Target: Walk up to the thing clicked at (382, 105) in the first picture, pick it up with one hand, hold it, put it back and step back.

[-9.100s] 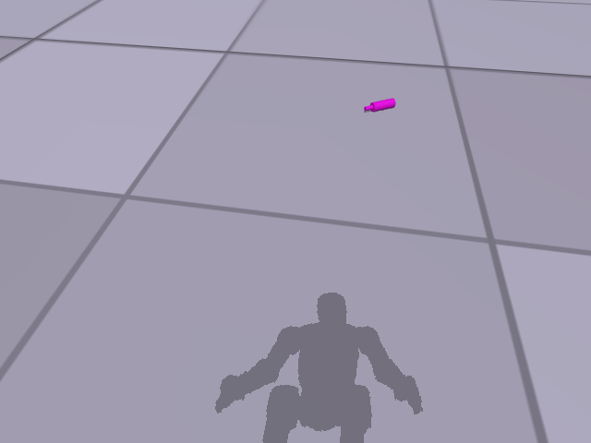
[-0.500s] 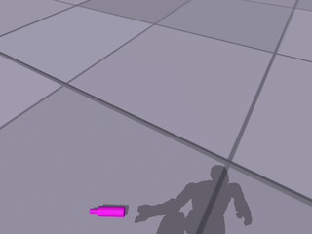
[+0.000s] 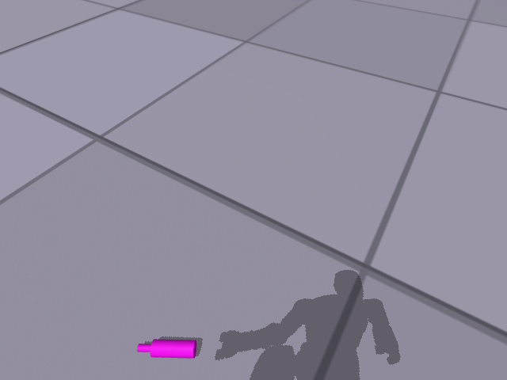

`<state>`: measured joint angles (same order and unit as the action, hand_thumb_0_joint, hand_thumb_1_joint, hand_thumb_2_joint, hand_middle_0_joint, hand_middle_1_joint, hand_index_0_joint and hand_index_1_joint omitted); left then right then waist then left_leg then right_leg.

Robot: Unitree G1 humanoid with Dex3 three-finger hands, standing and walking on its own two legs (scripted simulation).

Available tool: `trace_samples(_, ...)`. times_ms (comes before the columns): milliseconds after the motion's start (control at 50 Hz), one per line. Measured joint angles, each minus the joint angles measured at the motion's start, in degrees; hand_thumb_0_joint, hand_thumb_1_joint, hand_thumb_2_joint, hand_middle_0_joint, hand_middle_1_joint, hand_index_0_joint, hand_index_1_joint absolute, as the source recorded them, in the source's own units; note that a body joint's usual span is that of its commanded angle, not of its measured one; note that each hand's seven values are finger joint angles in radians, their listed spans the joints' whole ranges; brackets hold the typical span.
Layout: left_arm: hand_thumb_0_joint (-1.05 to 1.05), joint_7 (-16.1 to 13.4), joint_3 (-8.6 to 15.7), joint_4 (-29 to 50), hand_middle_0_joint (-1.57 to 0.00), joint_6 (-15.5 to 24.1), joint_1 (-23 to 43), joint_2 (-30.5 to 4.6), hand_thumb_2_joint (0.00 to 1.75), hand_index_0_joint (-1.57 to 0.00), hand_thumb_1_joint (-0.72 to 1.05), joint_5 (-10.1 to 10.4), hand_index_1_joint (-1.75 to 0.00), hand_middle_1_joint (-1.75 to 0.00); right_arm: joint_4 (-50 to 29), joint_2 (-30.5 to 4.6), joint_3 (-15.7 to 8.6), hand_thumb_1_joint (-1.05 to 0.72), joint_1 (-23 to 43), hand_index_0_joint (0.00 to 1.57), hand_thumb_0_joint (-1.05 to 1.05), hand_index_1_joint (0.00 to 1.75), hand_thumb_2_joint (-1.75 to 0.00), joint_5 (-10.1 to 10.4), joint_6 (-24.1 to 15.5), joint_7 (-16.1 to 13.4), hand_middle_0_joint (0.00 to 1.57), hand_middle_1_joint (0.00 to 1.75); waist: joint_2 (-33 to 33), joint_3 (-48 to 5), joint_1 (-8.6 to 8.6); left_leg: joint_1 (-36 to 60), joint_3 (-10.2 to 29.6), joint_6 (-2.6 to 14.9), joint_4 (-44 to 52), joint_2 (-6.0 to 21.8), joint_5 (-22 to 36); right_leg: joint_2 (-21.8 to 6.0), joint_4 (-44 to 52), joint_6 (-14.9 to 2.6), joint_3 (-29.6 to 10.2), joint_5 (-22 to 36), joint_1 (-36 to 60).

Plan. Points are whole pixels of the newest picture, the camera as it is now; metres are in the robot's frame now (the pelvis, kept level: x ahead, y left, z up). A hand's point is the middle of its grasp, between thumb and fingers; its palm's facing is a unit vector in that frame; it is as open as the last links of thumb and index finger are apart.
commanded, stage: stand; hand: left
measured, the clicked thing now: (166, 348) +0.40 +0.33 -0.75
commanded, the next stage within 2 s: none
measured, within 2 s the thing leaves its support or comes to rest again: neither
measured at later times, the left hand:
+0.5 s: hand out of the picture +0.08 +0.25 -0.16, palm faces -0.01 -0.94 -0.34, open 7.4 cm
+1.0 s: hand out of the picture +0.08 +0.24 -0.15, palm faces -0.02 -0.94 -0.35, open 7.4 cm
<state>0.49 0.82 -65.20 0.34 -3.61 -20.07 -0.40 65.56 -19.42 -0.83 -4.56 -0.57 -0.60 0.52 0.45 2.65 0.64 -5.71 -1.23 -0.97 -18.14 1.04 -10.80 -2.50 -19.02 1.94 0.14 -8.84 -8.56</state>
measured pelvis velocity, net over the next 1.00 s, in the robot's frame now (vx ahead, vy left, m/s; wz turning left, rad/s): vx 0.00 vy -0.01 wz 0.00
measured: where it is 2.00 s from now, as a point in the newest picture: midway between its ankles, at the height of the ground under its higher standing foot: outside the picture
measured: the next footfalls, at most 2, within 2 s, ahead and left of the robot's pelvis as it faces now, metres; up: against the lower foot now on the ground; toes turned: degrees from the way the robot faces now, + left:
none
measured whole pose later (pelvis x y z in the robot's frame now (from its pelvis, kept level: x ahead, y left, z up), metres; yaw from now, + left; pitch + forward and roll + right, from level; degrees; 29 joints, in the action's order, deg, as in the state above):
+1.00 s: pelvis +0.00 -0.01 +0.00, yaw +0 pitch -2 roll +0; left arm 0.6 0.2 -65.0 0.3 -5.7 -20.5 -0.5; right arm 65.7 -20.2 -0.4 -6.3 -0.6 -0.4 0.4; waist -0.1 2.6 0.3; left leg -4.9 -0.7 -2.0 -17.5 2.2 -10.7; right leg -1.4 -18.6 0.9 0.7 -8.9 -7.8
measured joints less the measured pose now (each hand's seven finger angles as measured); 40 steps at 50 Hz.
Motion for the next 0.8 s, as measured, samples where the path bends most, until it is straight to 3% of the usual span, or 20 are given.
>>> trace_samples(800, 0.01, 0.1, -0.5, 0.1, -0.2, -0.1, -1.9, -0.3, 0.9, -0.2, 0.91, 0.0, -0.3, -0.3, 0.2, -0.6, 0.4, -0.91, -1.3, 0.2, 0.0, 0.3, -0.9, 0.0, 0.3, 0.0, 0.2, 0.3, -0.6, 0.1, -0.35, 0.6, 0.6, -0.98, 0.4, 1.2, 0.1, 1.1, 0.5, -1.0, 0.6, 0.0, 0.8)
